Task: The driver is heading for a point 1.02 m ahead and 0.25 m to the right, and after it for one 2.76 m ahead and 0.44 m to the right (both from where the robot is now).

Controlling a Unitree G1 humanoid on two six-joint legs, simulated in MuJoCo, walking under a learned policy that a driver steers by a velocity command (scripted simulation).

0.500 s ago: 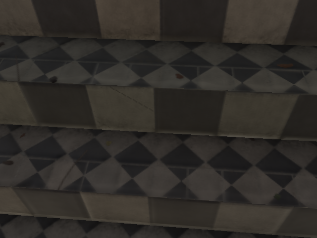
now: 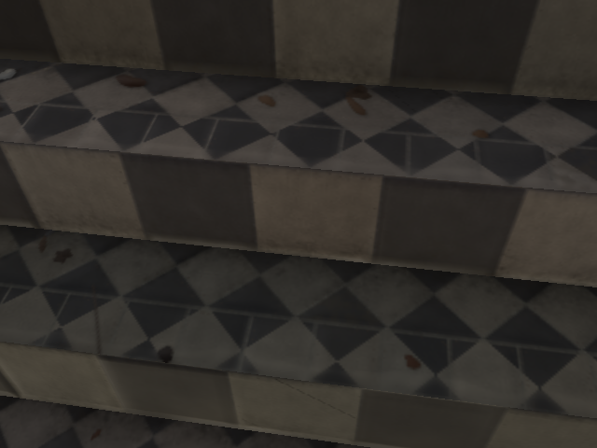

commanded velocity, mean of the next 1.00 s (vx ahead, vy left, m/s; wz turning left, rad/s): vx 0.50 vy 0.00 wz -0.10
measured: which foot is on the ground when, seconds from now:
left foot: down 0.00-0.34, up 0.36-0.82, down 0.84-1.00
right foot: up 0.00-0.30, down 0.32-0.88, up 0.90-1.00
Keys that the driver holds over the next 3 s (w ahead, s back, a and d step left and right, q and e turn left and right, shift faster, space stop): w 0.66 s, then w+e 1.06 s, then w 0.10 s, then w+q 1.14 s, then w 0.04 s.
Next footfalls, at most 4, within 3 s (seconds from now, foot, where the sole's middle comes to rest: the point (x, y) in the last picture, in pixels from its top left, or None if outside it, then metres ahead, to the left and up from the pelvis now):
0.32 right None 0.31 -0.09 -0.49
0.84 left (257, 307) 0.58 0.13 -0.29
1.38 right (431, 130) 0.78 -0.15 -0.08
1.98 left None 1.04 -0.12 0.13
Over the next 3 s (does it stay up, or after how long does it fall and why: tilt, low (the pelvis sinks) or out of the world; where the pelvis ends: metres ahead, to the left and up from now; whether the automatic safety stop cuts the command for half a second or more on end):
stays up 1.18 -0.32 1.07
